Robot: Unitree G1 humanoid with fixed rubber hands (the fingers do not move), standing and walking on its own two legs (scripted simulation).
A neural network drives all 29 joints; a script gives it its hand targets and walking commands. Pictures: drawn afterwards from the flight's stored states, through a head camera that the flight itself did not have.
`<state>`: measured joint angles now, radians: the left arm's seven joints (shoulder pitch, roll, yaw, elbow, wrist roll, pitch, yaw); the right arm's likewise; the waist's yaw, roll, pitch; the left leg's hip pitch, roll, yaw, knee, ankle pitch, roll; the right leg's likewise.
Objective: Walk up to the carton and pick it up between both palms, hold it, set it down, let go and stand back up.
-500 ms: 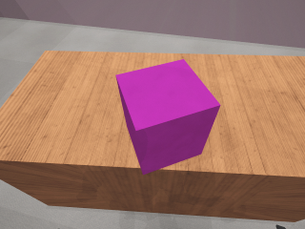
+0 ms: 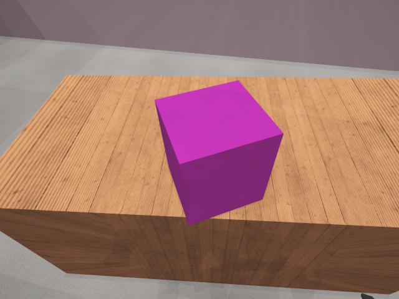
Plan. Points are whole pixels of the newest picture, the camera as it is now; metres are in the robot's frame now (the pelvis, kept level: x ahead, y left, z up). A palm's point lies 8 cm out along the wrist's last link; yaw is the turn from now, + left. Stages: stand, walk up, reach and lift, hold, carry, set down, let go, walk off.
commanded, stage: walk up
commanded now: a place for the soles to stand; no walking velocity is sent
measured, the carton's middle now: (213, 153) +0.45 +0.00 +0.01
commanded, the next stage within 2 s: reach and lift in 0.50 s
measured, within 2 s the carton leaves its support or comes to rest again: neither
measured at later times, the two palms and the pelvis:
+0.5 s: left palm out of the picture +0.09 +0.31 -0.10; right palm out of the picture +0.09 -0.31 -0.09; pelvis +0.00 +0.00 +0.00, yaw +0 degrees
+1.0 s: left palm (96, 277) +0.20 +0.25 -0.07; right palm (377, 294) +0.16 -0.31 -0.07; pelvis +0.01 -0.01 +0.01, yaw +1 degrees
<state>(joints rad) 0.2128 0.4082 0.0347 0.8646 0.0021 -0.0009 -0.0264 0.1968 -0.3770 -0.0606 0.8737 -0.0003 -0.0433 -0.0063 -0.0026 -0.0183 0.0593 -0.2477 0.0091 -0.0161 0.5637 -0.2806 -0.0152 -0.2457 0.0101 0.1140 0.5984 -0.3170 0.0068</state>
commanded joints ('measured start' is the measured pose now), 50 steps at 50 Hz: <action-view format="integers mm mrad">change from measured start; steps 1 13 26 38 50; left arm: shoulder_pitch -57 -68 -413 -129 13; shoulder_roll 170 179 129 20 -87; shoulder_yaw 31 35 69 39 45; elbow -55 -55 -321 -515 -598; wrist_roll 17 16 15 7 11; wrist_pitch -14 -18 172 350 215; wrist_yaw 5 11 64 80 120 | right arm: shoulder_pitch -77 -64 -342 -109 -62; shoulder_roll -219 -209 -103 -229 -228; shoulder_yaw -47 -35 -125 -173 -118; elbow -21 -24 23 -81 -85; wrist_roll -35 -18 -157 -36 79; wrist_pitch -28 -27 -175 -195 -284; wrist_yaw -7 -6 39 118 142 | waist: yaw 6 -7 -24 -4 -9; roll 44 -54 10 -30 -33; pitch -61 -49 41 -176 -287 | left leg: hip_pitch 43 70 -100 255 357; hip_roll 118 71 -3 21 6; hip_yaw -135 -83 121 73 38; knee -140 -86 -51 -69 -126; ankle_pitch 75 77 -145 281 581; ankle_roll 85 77 -29 -51 -75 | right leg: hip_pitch -29 -61 -161 0 107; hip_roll -60 -81 22 42 61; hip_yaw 82 117 -206 -211 -196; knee -119 -161 -88 -161 -234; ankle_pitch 115 165 -157 366 581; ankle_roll -71 -87 -41 -33 -10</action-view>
